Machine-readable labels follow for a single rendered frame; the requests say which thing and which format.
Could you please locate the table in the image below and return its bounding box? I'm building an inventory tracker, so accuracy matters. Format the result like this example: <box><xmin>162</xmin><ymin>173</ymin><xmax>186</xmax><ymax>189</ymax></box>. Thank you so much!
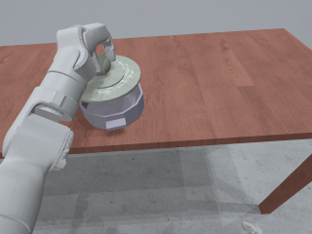
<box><xmin>0</xmin><ymin>28</ymin><xmax>312</xmax><ymax>215</ymax></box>

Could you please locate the pot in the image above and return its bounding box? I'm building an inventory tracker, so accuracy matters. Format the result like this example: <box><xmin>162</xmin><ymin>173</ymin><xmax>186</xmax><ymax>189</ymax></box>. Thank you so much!
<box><xmin>79</xmin><ymin>83</ymin><xmax>144</xmax><ymax>132</ymax></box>

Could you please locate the left robot forearm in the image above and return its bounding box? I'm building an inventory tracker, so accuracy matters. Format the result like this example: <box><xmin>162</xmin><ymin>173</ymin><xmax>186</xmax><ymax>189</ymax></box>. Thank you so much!
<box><xmin>2</xmin><ymin>24</ymin><xmax>98</xmax><ymax>158</ymax></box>

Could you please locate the robot left hand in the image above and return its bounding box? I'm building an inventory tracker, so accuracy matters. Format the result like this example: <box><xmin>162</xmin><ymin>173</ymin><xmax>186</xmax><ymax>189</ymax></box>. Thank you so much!
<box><xmin>83</xmin><ymin>22</ymin><xmax>116</xmax><ymax>76</ymax></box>

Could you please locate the lid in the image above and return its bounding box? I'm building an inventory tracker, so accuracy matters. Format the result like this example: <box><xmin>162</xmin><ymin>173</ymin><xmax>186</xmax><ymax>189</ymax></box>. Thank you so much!
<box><xmin>80</xmin><ymin>55</ymin><xmax>141</xmax><ymax>103</ymax></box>

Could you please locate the knob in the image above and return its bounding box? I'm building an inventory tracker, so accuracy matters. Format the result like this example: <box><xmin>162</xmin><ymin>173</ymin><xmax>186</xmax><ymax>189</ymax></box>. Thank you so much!
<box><xmin>97</xmin><ymin>54</ymin><xmax>111</xmax><ymax>74</ymax></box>

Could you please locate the robot left upper arm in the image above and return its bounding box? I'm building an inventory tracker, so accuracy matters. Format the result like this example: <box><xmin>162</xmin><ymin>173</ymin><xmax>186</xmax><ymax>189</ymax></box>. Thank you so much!
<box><xmin>0</xmin><ymin>113</ymin><xmax>74</xmax><ymax>234</ymax></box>

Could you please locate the robot right hand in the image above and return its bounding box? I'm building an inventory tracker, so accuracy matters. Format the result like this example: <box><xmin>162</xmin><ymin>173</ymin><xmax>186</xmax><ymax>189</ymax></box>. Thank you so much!
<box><xmin>241</xmin><ymin>221</ymin><xmax>262</xmax><ymax>234</ymax></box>

